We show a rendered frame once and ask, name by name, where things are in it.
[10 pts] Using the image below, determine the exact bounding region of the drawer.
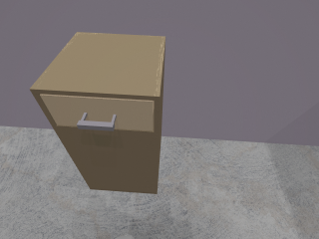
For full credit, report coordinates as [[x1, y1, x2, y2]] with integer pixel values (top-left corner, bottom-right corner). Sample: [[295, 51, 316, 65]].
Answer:
[[40, 94, 155, 131]]

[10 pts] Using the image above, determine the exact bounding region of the handle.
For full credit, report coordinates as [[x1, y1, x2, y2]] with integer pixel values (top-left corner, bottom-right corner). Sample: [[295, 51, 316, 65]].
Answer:
[[77, 113, 117, 131]]

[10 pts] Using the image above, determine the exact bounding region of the cabinet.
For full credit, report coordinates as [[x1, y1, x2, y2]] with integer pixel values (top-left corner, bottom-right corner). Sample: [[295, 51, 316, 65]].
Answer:
[[29, 32, 165, 194]]

